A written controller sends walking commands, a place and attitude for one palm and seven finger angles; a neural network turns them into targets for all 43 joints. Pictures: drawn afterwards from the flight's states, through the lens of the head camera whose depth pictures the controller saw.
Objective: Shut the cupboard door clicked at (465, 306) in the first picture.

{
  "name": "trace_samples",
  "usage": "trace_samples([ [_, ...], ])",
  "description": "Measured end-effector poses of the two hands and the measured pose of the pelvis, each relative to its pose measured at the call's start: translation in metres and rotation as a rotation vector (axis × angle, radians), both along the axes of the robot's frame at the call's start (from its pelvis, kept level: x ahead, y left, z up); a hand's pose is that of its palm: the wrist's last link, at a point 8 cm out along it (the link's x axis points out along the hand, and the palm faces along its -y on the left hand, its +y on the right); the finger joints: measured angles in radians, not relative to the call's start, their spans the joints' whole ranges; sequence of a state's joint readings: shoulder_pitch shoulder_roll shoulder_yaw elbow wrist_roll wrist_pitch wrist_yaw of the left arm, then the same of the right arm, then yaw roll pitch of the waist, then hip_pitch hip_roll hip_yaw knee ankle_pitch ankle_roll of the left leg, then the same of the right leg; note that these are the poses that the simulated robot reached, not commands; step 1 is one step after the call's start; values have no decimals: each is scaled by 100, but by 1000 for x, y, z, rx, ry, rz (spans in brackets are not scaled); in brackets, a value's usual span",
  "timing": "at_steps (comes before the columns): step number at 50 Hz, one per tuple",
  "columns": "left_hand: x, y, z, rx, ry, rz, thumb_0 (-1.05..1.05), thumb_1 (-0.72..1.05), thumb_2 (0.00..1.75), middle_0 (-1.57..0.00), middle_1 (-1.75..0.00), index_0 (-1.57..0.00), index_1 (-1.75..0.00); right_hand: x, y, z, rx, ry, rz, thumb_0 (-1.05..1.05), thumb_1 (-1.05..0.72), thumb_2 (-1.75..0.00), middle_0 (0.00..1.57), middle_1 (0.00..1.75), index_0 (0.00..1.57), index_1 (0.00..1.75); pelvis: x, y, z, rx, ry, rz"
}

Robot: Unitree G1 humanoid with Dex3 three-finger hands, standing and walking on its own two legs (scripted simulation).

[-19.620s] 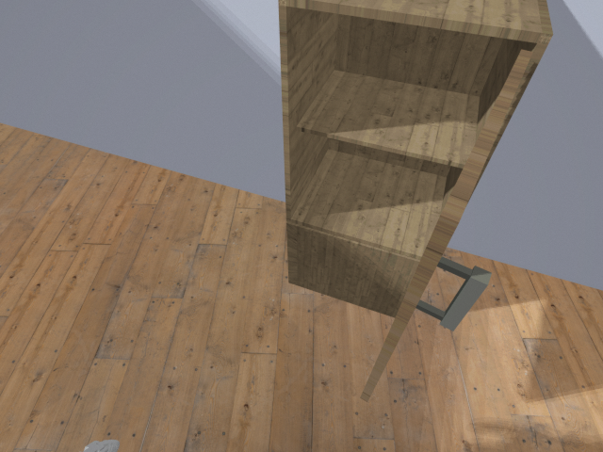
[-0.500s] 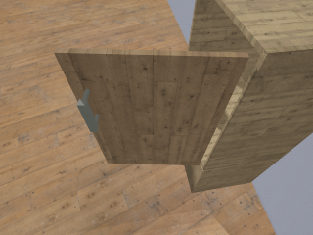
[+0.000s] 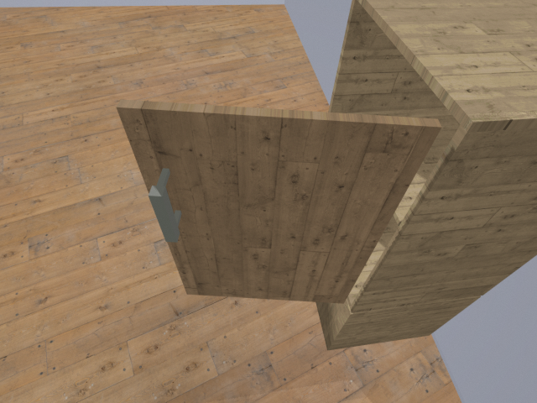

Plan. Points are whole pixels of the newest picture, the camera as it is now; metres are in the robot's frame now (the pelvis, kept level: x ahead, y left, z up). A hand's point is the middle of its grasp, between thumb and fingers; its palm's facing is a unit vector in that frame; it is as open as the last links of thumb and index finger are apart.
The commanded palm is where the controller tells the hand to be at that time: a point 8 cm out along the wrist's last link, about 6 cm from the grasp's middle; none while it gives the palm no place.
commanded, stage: come to a stop and stand still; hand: left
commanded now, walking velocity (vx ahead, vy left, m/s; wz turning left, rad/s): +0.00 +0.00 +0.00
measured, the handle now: (168, 206) +0.40 +0.20 +0.05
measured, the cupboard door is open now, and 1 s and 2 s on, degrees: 79 79 79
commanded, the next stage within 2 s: look again from close up in 0.36 s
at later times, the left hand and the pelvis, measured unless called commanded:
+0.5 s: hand out of the picture +0.01 +0.17 -0.18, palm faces +0.03 -0.98 -0.18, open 7.4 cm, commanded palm none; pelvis +0.01 +0.00 +0.00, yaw +0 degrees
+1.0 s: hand out of the picture -0.06 +0.20 -0.18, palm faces +0.03 -0.98 -0.21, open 7.4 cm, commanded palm none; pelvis -0.05 +0.02 +0.00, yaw +1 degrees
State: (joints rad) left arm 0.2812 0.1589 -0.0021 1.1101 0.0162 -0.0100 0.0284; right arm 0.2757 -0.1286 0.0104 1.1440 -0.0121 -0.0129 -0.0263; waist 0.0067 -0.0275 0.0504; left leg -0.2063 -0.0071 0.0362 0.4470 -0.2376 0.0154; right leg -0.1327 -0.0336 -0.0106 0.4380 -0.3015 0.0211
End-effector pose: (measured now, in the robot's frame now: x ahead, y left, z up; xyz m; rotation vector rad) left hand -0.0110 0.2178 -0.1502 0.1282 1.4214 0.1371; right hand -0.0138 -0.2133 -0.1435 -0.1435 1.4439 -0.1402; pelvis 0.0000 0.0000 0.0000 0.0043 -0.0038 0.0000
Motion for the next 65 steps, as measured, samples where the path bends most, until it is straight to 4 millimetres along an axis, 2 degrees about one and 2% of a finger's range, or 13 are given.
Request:
trace_samples([
  [8, -4, -4, -1, -9, 26, 17, 0, 90, 90, -19, -30, -20, -30, 13, -2, 1, -16, -7, 5, 2, -92, -90, 20, 30, 20, 30, 7, 1, 1, 0, -1, 3],
  [23, 12, -1, 0, -2, -21, 17, 0, 90, 90, -19, -30, -20, -30, 36, -10, 5, -41, -63, 23, 1, -93, -90, 20, 30, 20, 30, 11, 2, 2, 1, -6, 8],
  [31, 9, 14, 1, 46, -85, -17, 0, 90, 90, -20, -30, -20, -30, 44, -11, -1, -42, -183, 17, 1, -92, -90, 20, 30, 20, 30, -7, 9, -6, -19, -22, 4],
  [40, -9, 28, 3, 52, -137, -24, 0, 90, 90, -19, -30, -20, -30, 25, -3, 2, -28, -227, 30, 1, -92, -90, 20, 30, 20, 30, -35, 14, -6, -14, -55, 4],
  [52, -66, 29, 1, 42, -40, -1, 0, 90, 90, -19, -30, -20, -30, -29, -1, 2, -29, -111, 27, 1, -91, -90, 20, 30, 20, 30, -52, 17, -5, -17, -22, 13],
  [53, -60, 32, 6, 34, -80, 57, 1, 90, 90, -20, -30, -20, -30, -29, -2, 4, -45, -131, 35, 1, -91, -90, 20, 30, 20, 30, -55, 17, -6, -19, -32, 18],
  [55, -23, 39, 36, 57, -338, 90, 1, 90, 90, -20, -30, -20, -30, -21, -5, 12, -84, -259, 43, 1, -91, -90, 20, 30, 20, 30, -58, 15, -9, -17, -29, 19],
  [58, 39, 39, 88, 87, -750, 86, 2, 91, 90, -21, -32, -21, -32, 5, -11, 19, -99, -478, 55, 1, -90, -90, 20, 30, 20, 30, -65, 14, -16, -19, -16, 48],
  [60, 77, 37, 115, 83, -996, 61, 2, 91, 90, -23, -34, -23, -33, 28, -16, 22, -100, -607, 86, 2, -90, -90, 20, 30, 20, 30, -72, 13, -24, -24, 17, 65],
  [63, 113, 33, 137, 28, -1321, -4, 1, 91, 90, -26, -37, -26, -37, 66, -24, 25, -101, -777, 140, 2, -90, -90, 20, 30, 20, 30, -82, 8, -46, -24, 91, 49],
  [65, 120, 29, 139, -26, -1479, -85, 1, 91, 90, -29, -40, -29, -40, 90, -28, 27, -105, -872, 169, 2, -90, -90, 20, 30, 20, 30, -86, 3, -64, -21, 127, 33],
])
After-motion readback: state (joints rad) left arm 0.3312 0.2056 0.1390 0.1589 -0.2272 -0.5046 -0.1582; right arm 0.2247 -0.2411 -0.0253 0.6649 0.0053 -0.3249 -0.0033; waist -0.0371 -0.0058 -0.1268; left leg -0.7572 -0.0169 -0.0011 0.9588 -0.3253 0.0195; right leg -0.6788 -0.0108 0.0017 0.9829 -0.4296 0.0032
